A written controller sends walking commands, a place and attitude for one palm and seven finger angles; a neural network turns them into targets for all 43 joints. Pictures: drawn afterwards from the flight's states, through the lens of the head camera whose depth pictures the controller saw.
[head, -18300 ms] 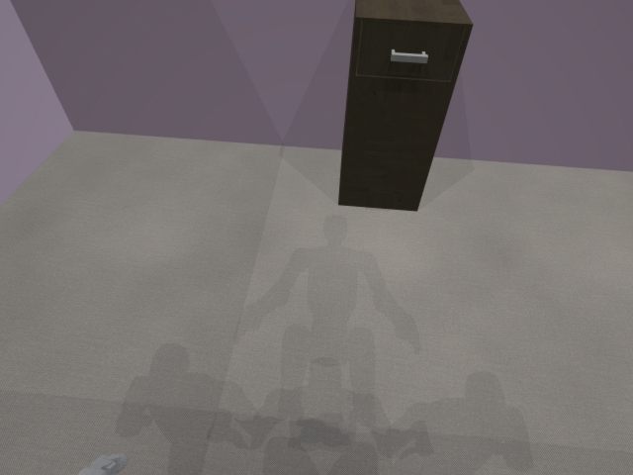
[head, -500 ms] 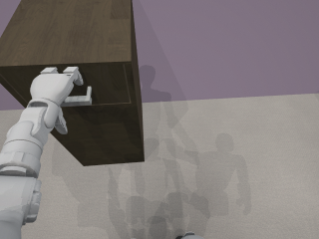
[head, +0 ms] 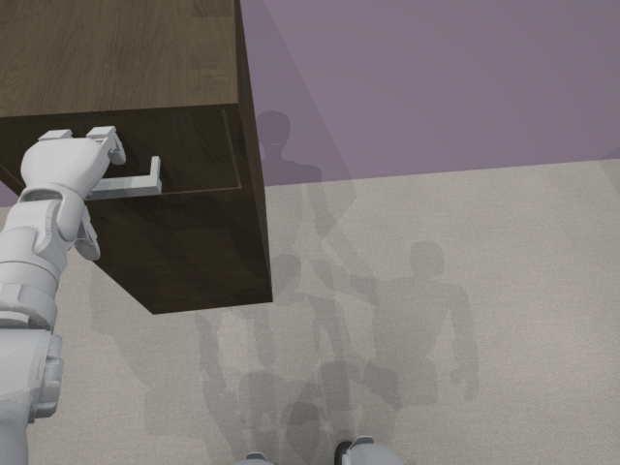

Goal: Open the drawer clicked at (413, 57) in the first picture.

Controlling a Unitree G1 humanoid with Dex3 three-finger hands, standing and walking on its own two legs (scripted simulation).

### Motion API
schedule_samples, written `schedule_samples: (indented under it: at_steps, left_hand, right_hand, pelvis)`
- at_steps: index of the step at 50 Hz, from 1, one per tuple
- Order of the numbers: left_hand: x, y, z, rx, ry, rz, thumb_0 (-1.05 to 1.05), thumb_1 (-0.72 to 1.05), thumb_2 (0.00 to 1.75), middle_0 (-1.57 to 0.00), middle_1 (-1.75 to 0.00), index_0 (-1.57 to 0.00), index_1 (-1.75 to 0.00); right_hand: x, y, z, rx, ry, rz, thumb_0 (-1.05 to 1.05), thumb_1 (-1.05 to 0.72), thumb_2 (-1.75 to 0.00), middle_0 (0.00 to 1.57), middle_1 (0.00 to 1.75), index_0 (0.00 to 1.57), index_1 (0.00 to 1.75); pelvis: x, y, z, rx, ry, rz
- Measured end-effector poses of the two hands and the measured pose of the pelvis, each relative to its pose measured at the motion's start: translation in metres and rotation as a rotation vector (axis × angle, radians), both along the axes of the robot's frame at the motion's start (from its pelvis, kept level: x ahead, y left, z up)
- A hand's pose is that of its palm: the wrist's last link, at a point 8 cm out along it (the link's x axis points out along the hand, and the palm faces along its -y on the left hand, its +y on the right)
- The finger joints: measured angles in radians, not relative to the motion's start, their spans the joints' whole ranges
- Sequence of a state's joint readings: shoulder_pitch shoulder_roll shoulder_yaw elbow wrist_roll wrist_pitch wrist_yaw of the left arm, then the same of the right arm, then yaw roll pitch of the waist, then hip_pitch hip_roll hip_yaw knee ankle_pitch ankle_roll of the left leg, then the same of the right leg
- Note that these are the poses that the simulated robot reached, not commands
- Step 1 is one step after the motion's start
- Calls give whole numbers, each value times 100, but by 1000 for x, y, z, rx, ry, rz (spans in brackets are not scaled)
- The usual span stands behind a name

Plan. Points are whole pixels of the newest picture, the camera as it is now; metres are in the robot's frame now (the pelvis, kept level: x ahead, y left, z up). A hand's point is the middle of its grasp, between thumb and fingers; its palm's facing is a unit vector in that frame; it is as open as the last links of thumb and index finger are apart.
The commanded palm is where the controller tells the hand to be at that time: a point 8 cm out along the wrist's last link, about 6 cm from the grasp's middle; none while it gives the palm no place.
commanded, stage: lower the fingers behind the handle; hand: left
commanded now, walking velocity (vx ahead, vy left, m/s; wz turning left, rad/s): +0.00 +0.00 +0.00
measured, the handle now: (119, 176) +0.52 +0.28 -0.01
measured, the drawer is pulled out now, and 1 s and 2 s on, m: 0.00 0.00 0.00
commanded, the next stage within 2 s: close the thumb around the handle in 1.56 s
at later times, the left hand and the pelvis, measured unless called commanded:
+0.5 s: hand (102, 202) +0.46 +0.28 +0.01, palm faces -0.15 -0.02 -0.99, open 13.8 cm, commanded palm +0.46 +0.28 +0.06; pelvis +0.00 +0.00 -0.01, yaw -1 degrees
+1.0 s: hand (119, 214) +0.47 +0.27 -0.03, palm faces -0.13 -0.03 -0.99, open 13.8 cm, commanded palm +0.46 +0.27 +0.03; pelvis -0.01 +0.00 -0.03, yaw -1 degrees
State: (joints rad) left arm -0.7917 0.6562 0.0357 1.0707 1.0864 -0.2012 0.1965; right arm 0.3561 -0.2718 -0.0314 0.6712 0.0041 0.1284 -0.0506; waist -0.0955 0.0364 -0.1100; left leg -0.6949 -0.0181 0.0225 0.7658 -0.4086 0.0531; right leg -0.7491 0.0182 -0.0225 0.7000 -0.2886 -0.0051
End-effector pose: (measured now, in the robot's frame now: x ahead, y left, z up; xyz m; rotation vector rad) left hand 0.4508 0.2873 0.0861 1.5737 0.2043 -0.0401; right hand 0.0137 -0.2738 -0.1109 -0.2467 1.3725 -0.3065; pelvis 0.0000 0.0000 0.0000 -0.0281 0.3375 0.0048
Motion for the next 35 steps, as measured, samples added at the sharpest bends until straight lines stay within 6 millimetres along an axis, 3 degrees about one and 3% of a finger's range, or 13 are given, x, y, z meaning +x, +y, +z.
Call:
schedule_samples:
  at_steps: [8,18,24,35]
  left_hand:
    - [8,-11,-5,-47,-112,-55,-1,-48,30,-34,-122,-32,-120]
    - [7,-17,-5,-18,-116,13,-1,-48,30,-35,-122,-32,-124]
    - [2,-9,-21,-8,-1,49,0,-48,30,-33,-121,-31,-122]
    - [-1,-4,-28,-22,-103,-34,-1,-48,30,-35,-128,-31,-120]
  right_hand:
    - [-12,-5,-4,-16,75,6,0,-91,-90,20,30,21,30]
    - [-1,7,-12,43,37,8,0,-91,-90,20,30,21,30]
    - [0,9,-10,37,-3,-1,0,-91,-90,20,30,21,30]
    - [-18,-3,-19,-9,67,23,0,-91,-90,20,30,21,30]
  pelvis:
    - [5,4,-7,-11,36,14]
    - [3,4,-7,-8,28,2]
    - [-3,2,-7,-3,22,-10]
    - [-9,3,-22,-12,71,6]
